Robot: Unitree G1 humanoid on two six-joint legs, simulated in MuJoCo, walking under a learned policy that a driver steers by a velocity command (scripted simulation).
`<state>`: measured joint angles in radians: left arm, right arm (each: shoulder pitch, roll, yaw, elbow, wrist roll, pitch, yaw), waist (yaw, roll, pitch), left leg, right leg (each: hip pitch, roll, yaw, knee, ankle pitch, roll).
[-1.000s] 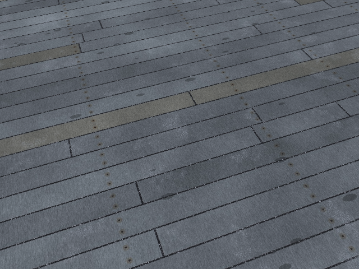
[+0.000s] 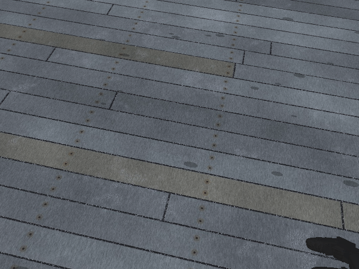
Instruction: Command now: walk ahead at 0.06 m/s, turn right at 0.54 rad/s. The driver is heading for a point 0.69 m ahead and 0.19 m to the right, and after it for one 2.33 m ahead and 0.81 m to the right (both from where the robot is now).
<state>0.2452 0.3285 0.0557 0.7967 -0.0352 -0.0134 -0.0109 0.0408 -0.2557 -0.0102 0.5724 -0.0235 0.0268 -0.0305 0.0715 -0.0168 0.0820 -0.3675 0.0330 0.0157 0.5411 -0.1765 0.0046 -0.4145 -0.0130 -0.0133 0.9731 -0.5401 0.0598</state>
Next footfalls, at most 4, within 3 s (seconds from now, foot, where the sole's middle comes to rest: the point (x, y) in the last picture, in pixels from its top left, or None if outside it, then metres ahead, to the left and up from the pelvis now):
0.30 right None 0.03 -0.13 -0.77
0.70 left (238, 258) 0.50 -0.17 -0.77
1.14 right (303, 184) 0.83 -0.46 -0.77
1.50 left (245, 174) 0.85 -0.22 -0.77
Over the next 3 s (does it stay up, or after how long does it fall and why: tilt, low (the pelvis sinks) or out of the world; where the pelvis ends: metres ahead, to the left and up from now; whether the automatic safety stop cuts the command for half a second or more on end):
stays up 1.19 -0.32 -0.01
